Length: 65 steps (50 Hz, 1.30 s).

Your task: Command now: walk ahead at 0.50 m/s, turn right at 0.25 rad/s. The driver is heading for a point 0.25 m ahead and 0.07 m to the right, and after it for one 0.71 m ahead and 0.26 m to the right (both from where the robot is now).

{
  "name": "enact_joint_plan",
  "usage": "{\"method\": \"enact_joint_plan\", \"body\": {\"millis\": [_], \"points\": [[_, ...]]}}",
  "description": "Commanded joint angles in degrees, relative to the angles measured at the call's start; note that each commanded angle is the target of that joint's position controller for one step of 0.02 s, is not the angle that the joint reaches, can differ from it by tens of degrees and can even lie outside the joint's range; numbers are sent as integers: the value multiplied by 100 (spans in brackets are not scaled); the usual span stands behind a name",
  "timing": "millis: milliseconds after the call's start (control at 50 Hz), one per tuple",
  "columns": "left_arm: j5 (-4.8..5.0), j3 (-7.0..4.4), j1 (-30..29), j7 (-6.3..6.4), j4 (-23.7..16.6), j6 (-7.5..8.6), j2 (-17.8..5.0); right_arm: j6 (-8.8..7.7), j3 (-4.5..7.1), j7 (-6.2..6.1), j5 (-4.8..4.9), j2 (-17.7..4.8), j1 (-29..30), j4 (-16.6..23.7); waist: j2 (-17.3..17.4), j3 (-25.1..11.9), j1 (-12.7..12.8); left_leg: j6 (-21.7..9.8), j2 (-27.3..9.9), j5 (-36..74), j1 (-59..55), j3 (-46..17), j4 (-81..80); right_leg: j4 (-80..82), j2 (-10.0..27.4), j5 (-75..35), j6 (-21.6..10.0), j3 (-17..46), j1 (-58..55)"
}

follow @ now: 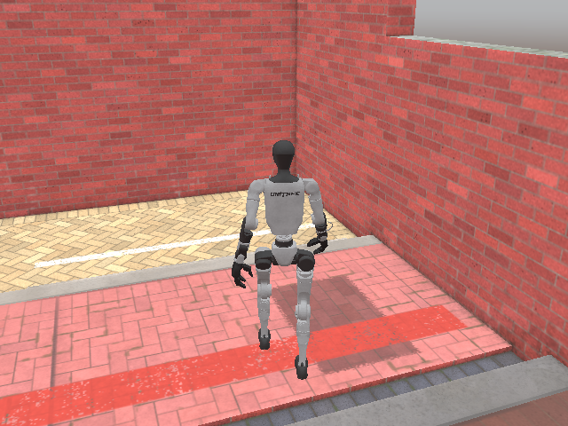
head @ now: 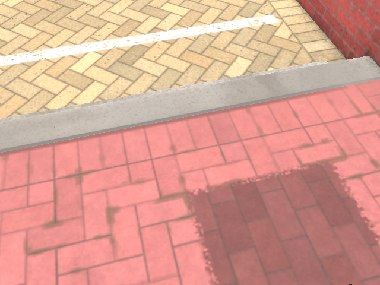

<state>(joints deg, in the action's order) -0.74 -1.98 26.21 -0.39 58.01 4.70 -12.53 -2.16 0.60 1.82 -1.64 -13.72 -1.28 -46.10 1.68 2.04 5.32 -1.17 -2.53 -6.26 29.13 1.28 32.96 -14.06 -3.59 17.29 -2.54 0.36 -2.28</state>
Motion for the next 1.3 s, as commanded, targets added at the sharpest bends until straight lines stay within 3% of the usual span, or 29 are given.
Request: {"method": "enact_joint_plan", "body": {"millis": [20,40,60,80,100,120,160,260,340,480,500,520,540,560,600,640,700,800,880,960,1000,1020,1040,1060,1080,1100,1140,1220,1300], "points": [[19,-214,-195,47,-240,36,-1079,-164,183,-113,-13,-635,-612,143,-571,-131,-711,-148,305,-199,-1363,142,-589,-739,1392,-3756,-611,965,500],[58,-179,-192,36,-256,37,-953,-243,276,-181,-87,-868,-1397,-110,-290,-609,-1010,-293,120,-126,-2535,-51,-850,-1757,1074,-3601,-496,727,874],[119,-96,-273,35,-494,60,-642,-306,385,-275,-227,-1317,-2312,-171,339,-1368,-1346,-571,-1261,-276,-3836,-1401,-969,-3374,658,-2017,-331,430,1811],[277,-22,401,104,-561,-9,-160,-215,504,-278,-176,-1767,-2239,-138,1477,-1838,-995,-1196,-2554,493,-4579,-3234,-1404,-4938,-128,1407,-159,-104,3264],[85,-190,204,175,-411,-133,-807,-159,407,-253,3,-1233,-1894,-45,396,-1290,-884,-1170,-2316,994,-3864,-2975,-1389,-5415,225,1318,-203,289,3445],[72,-223,-11,155,-438,-167,-714,-185,295,-245,32,-855,-1459,32,205,-680,-698,-1091,-2062,1895,-3246,-2100,-1398,-5476,373,982,-178,337,3430],[15,-244,-202,106,-452,-287,-542,-228,192,-267,43,-482,-1157,45,285,-315,-495,-869,-1610,3017,-2536,-941,-1530,-5208,624,661,-61,265,3218],[-65,-283,-507,-35,-726,-545,-375,-267,237,-349,85,-609,-1204,-26,505,-359,-283,-905,-1430,3659,-2170,95,-1668,-4861,529,10,167,0,3212],[-72,-173,-1163,-165,-1092,-596,-229,-177,263,-384,71,-644,-1146,-74,646,-277,-379,-839,-1244,3204,-1925,759,-1596,-3420,574,-786,167,-288,2856],[-127,-247,-1412,-200,-1473,-587,-557,66,450,-352,92,-993,-1286,-95,413,-367,-455,-576,-1594,2097,-2130,813,-349,-1915,396,-353,-219,-479,2046],[-163,-290,-1117,-156,-1403,-509,-664,128,458,-341,63,-963,-1475,-140,-24,-573,-330,-345,-1379,1615,-1955,957,472,-1392,340,-897,-345,-323,1484],[-202,-456,-772,-62,-1412,-427,-1322,181,429,-315,24,-830,-1805,-17,-1289,-870,-279,26,-855,-184,-1163,1234,2019,-883,1414,-2745,-669,1175,727],[-25,-617,-644,-24,-1479,-489,-1931,302,329,-328,54,-502,-1665,341,-2021,-1131,-266,301,325,-3551,220,833,3201,-617,2675,-4256,-1805,3160,260],[116,-604,-473,-11,-1433,-550,-1706,418,347,-367,-16,-684,-1420,279,-931,-1245,-104,327,117,-3319,313,-35,3715,-550,2516,-3603,-1940,2836,294],[37,-443,-1231,85,-1522,-660,-1198,403,342,-378,85,-605,-1157,301,-617,-364,-423,290,-78,-2289,445,-259,3393,-322,1822,-2347,-1488,1975,1163],[41,-358,-1695,113,-1664,-682,-924,409,378,-373,-59,-716,-1297,239,-784,-370,-610,285,-29,-1759,129,-224,3115,-289,1352,-2247,-1178,1590,1453],[31,-408,-1531,46,-1651,-607,-1107,489,364,-348,0,-598,-1362,273,-545,-650,-610,334,108,-1676,-50,-281,2849,-304,1282,-2190,-1152,1664,1412],[-25,-461,-1351,34,-1648,-658,-1214,531,354,-379,28,-615,-992,473,-817,-494,-407,373,218,-1674,14,-399,1993,-45,1214,-401,-1116,2271,1416],[-61,-498,-1353,-1,-1670,-692,-1261,464,333,-401,87,-614,-914,572,-837,-508,-357,281,386,-1770,-362,-436,1386,-77,1164,-240,-1061,2632,1499],[-60,-484,-1518,-34,-1661,-738,-1191,381,313,-435,167,-617,-1416,489,-960,-611,-508,39,585,-1781,-1339,-301,282,-160,1058,-538,-817,2777,1752],[33,-445,-1596,2,-1626,-768,-1088,322,307,-485,130,-598,-1824,375,-811,-527,-738,-160,547,-1082,-2220,-263,-1187,-377,752,-110,-428,2610,2217],[75,-377,-1431,35,-1641,-754,-848,289,370,-530,40,-961,-1700,455,-13,-427,-599,-367,-349,-1580,-2393,-1234,-1957,-1082,302,642,-93,2154,2644],[119,-354,-1412,63,-1717,-709,-713,284,459,-507,-19,-1469,-1293,681,1027,-279,-535,-905,-1726,-2000,-2245,-2968,-2549,-2324,-749,1006,136,930,3388],[-118,-447,-1563,84,-1675,-675,-1089,283,469,-457,-76,-1399,-1145,641,755,-37,-563,-1311,-1965,-1303,-1279,-2969,-2373,-3488,-524,1243,197,856,3060],[-107,-468,-1402,50,-1568,-671,-1089,250,351,-429,-23,-997,-827,678,375,6,-304,-1236,-1557,-740,-1043,-2435,-2234,-4069,-475,913,181,1032,2735],[-77,-457,-1186,16,-1432,-691,-1023,226,298,-403,18,-807,-546,695,311,47,-128,-1038,-1158,-276,-1022,-1830,-2082,-4410,-470,596,212,978,2632],[-76,-419,-1006,-23,-1301,-740,-947,195,261,-406,46,-722,-532,712,643,-96,-180,-930,-815,706,-1554,-1284,-1820,-4649,-462,504,324,846,2747],[-136,-261,-1653,-80,-1395,-707,-795,191,352,-326,42,-904,-1666,253,797,13,-833,-1035,-895,-1711,-2833,-1761,-2213,-3557,-182,568,414,493,3431],[-100,-150,-2051,-107,-1412,-559,-686,156,459,-260,10,-1088,-1987,-18,751,163,-998,-1130,-969,-1748,-2789,-1777,-2254,-2364,45,933,305,-66,2834]]}}
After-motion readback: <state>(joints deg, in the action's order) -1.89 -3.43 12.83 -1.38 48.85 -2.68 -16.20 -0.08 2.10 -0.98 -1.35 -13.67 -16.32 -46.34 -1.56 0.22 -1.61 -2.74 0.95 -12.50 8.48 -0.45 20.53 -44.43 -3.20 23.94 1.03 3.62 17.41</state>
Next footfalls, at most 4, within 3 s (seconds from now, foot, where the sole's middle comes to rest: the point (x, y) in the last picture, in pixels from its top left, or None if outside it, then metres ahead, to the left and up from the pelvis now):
0.04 left None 0.18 0.11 -0.78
0.52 right None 0.23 -0.11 -0.78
1.02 left None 0.25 0.08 -0.78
1.42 right None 0.13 -0.09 -0.78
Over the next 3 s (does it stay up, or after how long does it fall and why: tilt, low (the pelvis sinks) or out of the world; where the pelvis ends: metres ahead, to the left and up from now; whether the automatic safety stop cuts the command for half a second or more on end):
stays up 0.69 -0.23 0.00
